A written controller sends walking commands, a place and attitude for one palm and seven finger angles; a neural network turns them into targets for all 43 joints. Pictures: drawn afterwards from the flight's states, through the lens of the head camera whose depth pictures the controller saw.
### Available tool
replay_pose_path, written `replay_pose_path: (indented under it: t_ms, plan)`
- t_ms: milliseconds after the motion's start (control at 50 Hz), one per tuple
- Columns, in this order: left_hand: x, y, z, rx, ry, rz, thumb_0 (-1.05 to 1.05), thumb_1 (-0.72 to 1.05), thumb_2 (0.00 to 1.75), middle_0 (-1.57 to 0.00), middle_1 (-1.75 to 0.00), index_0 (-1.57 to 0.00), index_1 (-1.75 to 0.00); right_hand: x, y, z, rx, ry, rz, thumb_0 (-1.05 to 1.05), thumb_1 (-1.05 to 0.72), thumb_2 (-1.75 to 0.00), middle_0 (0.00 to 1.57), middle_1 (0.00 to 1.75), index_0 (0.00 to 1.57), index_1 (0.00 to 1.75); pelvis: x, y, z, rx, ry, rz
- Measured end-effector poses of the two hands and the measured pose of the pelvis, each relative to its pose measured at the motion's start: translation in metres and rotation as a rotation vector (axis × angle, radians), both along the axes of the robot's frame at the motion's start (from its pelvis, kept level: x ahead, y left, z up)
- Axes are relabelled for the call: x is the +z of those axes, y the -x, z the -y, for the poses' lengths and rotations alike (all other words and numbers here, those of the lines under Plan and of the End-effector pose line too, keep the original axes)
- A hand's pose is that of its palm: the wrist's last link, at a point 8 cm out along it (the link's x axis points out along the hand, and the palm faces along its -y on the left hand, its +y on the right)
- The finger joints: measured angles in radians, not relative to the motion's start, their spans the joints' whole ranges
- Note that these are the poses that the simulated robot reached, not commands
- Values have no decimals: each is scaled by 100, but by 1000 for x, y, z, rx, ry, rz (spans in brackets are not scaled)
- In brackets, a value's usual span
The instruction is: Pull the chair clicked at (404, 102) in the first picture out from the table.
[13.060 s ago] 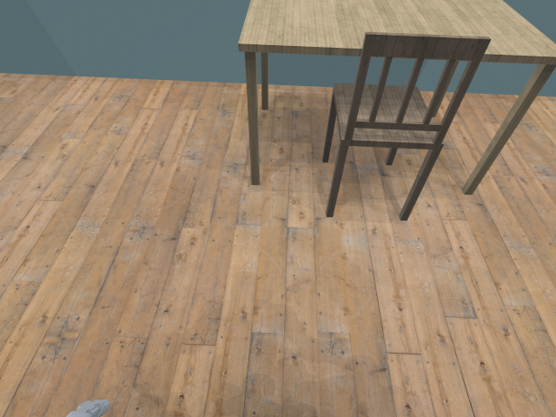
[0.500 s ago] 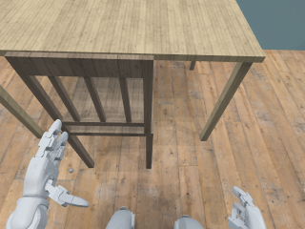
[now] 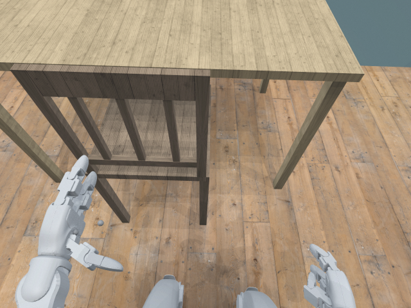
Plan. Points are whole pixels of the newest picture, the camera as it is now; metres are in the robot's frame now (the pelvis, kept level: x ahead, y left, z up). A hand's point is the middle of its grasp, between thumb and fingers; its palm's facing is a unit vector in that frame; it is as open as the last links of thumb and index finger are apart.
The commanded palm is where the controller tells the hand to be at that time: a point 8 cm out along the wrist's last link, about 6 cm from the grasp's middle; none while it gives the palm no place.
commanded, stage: aim the fingers beside a spindle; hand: left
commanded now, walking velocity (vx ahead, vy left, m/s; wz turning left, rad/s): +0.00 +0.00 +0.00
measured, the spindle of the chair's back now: (133, 132) +0.51 +0.21 -0.02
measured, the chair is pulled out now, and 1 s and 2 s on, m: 0.00 0.00 0.00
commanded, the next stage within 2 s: push the fingers through the gap in 1.88 s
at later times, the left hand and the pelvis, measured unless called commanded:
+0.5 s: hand (109, 203) +0.30 +0.20 +0.02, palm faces +0.02 -1.00 -0.04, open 16.9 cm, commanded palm +0.28 +0.25 +0.03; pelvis +0.00 +0.01 -0.01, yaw -1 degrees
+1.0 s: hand (122, 188) +0.34 +0.19 +0.00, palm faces +0.02 -1.00 -0.03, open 16.9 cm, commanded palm +0.32 +0.24 +0.01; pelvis -0.01 +0.01 -0.02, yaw -1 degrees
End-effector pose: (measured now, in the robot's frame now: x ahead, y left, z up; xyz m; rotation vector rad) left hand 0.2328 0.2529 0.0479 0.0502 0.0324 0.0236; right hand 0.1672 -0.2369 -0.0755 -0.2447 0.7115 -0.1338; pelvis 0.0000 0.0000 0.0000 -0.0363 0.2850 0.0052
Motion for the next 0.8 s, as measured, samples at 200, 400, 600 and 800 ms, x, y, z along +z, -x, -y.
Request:
replay_pose_path:
  t_ms: [200, 400, 600, 800]
  plan:
    - [-7, -23, -3, -14, 10, 9, -1, -50, 30, -6, -8, -7, -8, -8, 16, 4, -25, 14, -52, 2, -91, -90, 21, 30, 20, 30, -4, 2, -2, -7, 3, -18]
    - [-16, -36, -1, -11, 13, 6, -1, -50, 30, -6, -8, -7, -9, -15, 29, 4, -38, 17, -98, 2, -91, -90, 21, 30, 20, 30, -7, 3, -7, -15, 0, -36]
    - [-26, -56, 0, -13, 18, 17, -1, -50, 30, -6, -8, -6, -8, -24, 30, 2, -42, 22, -129, 1, -91, -90, 21, 30, 20, 30, -13, 5, -9, -17, 4, -56]
    - [-35, -74, 3, 0, 18, 10, -1, -50, 30, -6, -8, -7, -9, -31, 34, 1, -49, 16, -164, 1, -91, -90, 21, 30, 20, 30, -17, 5, -10, -25, 0, -73]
